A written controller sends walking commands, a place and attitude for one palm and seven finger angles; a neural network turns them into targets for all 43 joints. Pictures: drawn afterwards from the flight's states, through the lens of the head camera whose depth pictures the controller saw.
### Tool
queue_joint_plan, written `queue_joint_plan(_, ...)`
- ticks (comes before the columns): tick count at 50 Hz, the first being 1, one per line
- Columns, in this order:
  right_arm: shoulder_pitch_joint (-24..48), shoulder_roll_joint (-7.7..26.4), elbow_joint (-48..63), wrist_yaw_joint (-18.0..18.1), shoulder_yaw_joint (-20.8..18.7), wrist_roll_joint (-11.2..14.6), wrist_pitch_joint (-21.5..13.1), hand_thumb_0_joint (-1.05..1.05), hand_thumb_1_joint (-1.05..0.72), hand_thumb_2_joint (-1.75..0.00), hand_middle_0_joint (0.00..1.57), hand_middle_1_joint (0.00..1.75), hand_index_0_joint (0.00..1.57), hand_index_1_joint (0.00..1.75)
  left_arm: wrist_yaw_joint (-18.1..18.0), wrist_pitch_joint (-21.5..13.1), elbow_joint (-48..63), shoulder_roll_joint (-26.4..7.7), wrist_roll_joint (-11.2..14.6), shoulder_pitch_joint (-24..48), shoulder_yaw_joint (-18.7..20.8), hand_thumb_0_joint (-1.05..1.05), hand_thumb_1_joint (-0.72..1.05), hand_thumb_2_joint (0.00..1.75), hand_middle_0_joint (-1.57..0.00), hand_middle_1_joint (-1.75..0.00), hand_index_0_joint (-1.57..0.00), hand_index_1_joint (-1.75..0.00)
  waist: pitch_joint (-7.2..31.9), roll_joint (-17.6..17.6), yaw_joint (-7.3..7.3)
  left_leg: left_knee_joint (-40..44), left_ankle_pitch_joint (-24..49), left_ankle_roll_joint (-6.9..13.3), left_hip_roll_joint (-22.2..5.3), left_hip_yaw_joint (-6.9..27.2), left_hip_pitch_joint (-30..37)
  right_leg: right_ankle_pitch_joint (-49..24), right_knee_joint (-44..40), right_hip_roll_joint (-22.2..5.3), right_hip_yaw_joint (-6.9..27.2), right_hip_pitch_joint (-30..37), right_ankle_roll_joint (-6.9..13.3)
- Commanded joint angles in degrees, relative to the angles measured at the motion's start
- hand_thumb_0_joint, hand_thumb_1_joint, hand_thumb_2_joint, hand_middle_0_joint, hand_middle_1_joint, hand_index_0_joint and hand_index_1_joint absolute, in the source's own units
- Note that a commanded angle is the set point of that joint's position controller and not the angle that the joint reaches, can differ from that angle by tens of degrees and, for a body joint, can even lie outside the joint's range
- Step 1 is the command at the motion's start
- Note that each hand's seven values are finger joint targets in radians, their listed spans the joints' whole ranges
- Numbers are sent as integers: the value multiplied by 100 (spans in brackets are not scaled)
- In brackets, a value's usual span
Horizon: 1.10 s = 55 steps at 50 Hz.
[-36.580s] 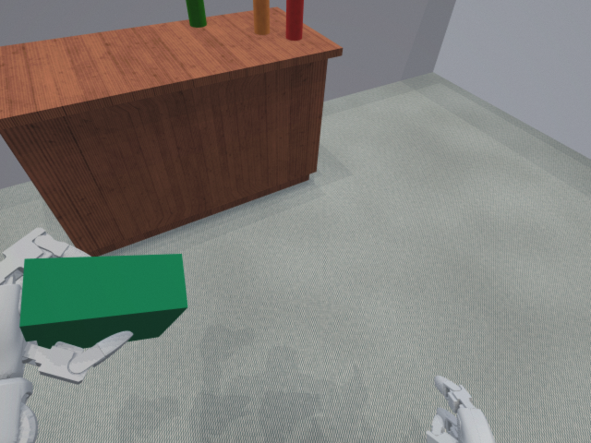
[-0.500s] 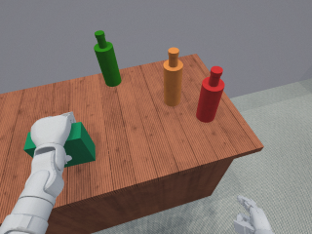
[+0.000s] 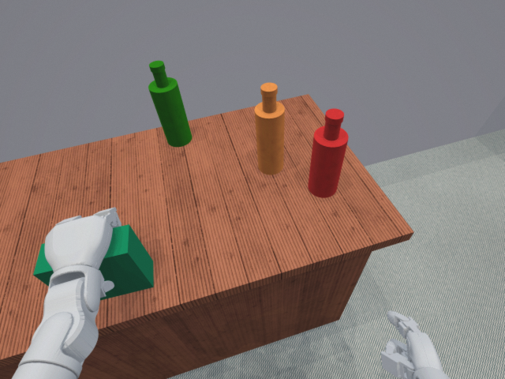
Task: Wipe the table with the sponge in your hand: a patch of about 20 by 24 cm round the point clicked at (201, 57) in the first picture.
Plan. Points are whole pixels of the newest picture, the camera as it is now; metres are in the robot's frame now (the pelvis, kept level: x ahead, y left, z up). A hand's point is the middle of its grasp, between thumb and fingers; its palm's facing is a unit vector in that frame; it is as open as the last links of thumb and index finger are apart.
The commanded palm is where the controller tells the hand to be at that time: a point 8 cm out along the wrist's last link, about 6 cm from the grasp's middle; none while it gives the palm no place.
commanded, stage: wipe back along the first lane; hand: left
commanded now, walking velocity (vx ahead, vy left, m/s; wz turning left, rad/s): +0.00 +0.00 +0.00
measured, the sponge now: (106, 272) +0.26 +0.31 -0.01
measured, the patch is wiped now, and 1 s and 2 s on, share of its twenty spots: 1.00 1.00 1.00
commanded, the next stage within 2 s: lift the sponge slowly off the table in 0.08 s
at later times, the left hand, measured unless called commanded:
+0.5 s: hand (94, 267) +0.25 +0.30 +0.04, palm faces -0.03 -0.06 -1.00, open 9.9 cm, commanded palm +0.22 +0.29 +0.10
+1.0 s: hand (94, 267) +0.24 +0.29 +0.06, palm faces -0.01 -0.09 -1.00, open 9.9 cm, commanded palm +0.22 +0.28 +0.13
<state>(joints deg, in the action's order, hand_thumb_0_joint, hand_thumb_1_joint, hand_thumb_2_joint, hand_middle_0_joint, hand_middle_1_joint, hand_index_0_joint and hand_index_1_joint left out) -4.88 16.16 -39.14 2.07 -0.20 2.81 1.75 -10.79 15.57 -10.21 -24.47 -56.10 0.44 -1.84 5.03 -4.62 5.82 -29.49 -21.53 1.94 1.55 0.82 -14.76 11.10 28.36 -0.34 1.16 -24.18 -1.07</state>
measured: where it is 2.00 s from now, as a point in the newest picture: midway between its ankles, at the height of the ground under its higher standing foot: outside the picture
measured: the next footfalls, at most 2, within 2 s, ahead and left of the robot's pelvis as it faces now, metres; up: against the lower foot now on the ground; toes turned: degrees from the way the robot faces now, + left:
none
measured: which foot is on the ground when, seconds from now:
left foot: down 0.00-1.00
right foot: down 0.00-1.00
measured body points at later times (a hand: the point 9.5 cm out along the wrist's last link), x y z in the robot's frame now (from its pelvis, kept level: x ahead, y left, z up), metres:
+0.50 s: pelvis +0.00 +0.00 +0.00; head +0.02 -0.03 +0.45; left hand +0.25 +0.30 +0.10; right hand +0.23 -0.22 -0.10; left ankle -0.08 +0.10 -0.73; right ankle +0.03 -0.14 -0.73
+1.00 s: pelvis +0.00 +0.00 +0.01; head +0.02 -0.03 +0.46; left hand +0.24 +0.29 +0.11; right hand +0.25 -0.19 -0.08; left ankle -0.08 +0.10 -0.73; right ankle +0.03 -0.14 -0.73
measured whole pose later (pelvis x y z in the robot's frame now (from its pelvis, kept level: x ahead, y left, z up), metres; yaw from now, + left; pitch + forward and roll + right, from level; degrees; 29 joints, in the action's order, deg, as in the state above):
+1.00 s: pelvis +0.00 +0.00 +0.01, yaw +1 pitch +1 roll -1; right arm -0.8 14.4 -40.0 2.3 1.5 1.3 0.6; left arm -5.3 17.1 0.4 -24.1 -55.2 -3.6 -5.5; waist 1.0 -5.3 8.4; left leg -23.0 -18.9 2.1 1.6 1.5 -5.5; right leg 9.0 22.2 -0.6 0.6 -14.7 -0.8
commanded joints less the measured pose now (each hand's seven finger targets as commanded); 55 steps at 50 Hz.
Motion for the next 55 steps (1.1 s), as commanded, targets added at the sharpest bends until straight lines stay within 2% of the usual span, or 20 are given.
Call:
queue_joint_plan(1,877,709,889,52,-212,26,-258,0,-90,-90,20,30,20,30,123,77,456,-839,221,228,435,0,10,130,-120,-160,-120,-160,806,749,50,392,1978,-91,25,120,-382,-1197,-141,185,-12,1427,494)
queue_joint_plan(2,870,671,973,66,-186,34,-289,0,-90,-90,20,30,20,30,141,80,512,-621,230,259,253,0,10,130,-120,-160,-120,-160,871,697,31,404,2026,-61,37,74,-403,-1228,-116,168,-92,1502,476)
queue_joint_plan(6,926,678,928,58,-201,20,-276,0,-90,-90,20,30,20,30,127,80,614,-846,235,-111,488,0,10,130,-120,-160,-120,-160,869,680,109,397,2003,-80,45,98,-315,-1229,-154,190,21,1534,491)
queue_joint_plan(7,918,634,999,62,-175,25,-293,0,-90,-90,20,30,20,30,153,83,657,-622,245,-131,308,0,10,130,-120,-160,-120,-160,946,684,100,411,2084,-62,46,68,-351,-1295,-118,173,-65,1623,476)
queue_joint_plan(13,957,638,954,108,-169,-7,-308,0,-90,-90,20,30,20,30,127,102,738,-815,200,132,407,0,10,130,-120,-160,-120,-160,812,705,104,441,2045,-53,47,110,-278,-1213,-204,165,-17,1569,484)
queue_joint_plan(16,991,659,928,123,-175,-10,-316,0,-90,-90,20,30,20,30,120,91,965,-1028,152,479,523,0,10,130,-120,-160,-120,-160,938,441,67,473,2088,-78,41,148,-120,-1190,-199,192,57,1583,505)
queue_joint_plan(19,981,599,945,99,-183,-43,-357,0,-90,-90,20,30,20,30,127,60,1157,-888,132,94,448,0,10,130,-120,-160,-120,-160,1156,387,161,436,2611,-84,51,142,8,-1723,-154,153,22,1847,512)
queue_joint_plan(22,1000,582,974,90,-167,-52,-380,0,-90,-90,20,30,20,30,140,34,1420,-863,140,304,406,0,10,130,-120,-160,-120,-160,1088,404,78,471,2652,-72,22,177,51,-1691,-183,172,22,1826,499)
queue_joint_plan(25,1044,595,911,88,-175,-76,-375,0,-90,-90,20,30,20,30,131,31,1466,-909,122,321,407,0,10,130,-120,-160,-120,-160,915,448,118,532,2660,-93,4,213,103,-1626,-266,169,12,1778,504)
queue_joint_plan(27,1056,561,963,95,-161,-63,-430,0,-90,-90,20,30,20,30,114,5,1786,-874,122,583,362,0,10,130,-120,-160,-120,-160,1104,201,78,542,2839,-94,-17,224,265,-1656,-237,177,-2,1852,505)
queue_joint_plan(28,1065,553,932,89,-175,-89,-436,0,-90,-90,20,30,20,30,105,11,1735,-920,103,374,397,0,10,130,-120,-160,-120,-160,1076,179,167,549,2944,-116,-6,246,315,-1733,-277,173,28,1897,528)
queue_joint_plan(31,1156,549,919,62,-151,-88,-421,0,-90,-90,20,30,20,30,119,66,1935,-918,65,533,355,0,10,130,-120,-160,-120,-160,1070,138,127,594,3069,-166,-43,320,440,-1734,-309,211,83,1886,541)
queue_joint_plan(32,1068,533,936,73,-149,-88,-438,0,-90,-90,20,30,20,30,121,40,2007,-902,56,614,334,0,10,130,-120,-160,-120,-160,1192,198,116,584,3180,-137,-44,290,437,-1775,-275,193,10,1981,520)
queue_joint_plan(35,1133,556,824,82,-132,-111,-375,0,-90,-90,20,30,20,30,140,117,1788,-1051,0,663,420,0,10,130,-120,-160,-120,-160,949,400,144,670,3000,-142,-15,268,382,-1735,-383,198,21,1982,532)
queue_joint_plan(41,1285,500,878,71,-91,-130,-409,0,-90,-90,20,30,20,30,192,109,2301,-1189,-48,841,501,0,10,130,-120,-160,-120,-160,1170,-66,193,736,3302,-169,-13,336,677,-1896,-427,227,145,2225,585)
queue_joint_plan(45,1291,495,814,62,-67,-150,-374,0,-90,-90,20,30,20,30,233,124,2233,-1178,-109,1013,427,0,10,130,-120,-160,-120,-160,949,192,173,817,3229,-164,-24,327,591,-1826,-520,213,77,2192,571)
queue_joint_plan(46,1388,484,840,58,-46,-130,-392,0,-90,-90,20,30,20,30,250,141,2364,-1186,-90,1156,438,0,10,130,-120,-160,-120,-160,939,-30,148,834,3099,-159,-19,350,670,-1726,-536,247,172,2167,598)
queue_joint_plan(51,1438,490,866,38,-33,-128,-379,0,-90,-90,20,30,20,30,273,181,2556,-1409,-53,876,709,0,10,130,-120,-160,-120,-160,1149,20,250,882,3355,-180,-11,386,697,-1972,-511,241,204,2499,613)
queue_joint_plan(52,1409,459,884,32,-21,-120,-379,0,-90,-90,20,30,20,30,299,191,2612,-1229,-60,930,547,0,10,130,-120,-160,-120,-160,1234,-59,241,885,3478,-166,-12,331,683,-1974,-488,207,96,2522,586)
queue_joint_plan(55,1431,491,853,14,-32,-126,-341,0,-90,-90,20,30,20,30,356,269,2555,-1239,-12,776,521,0,10,130,-120,-160,-120,-160,993,123,245,917,3373,-159,-27,331,675,-1946,-579,204,73,2449,578)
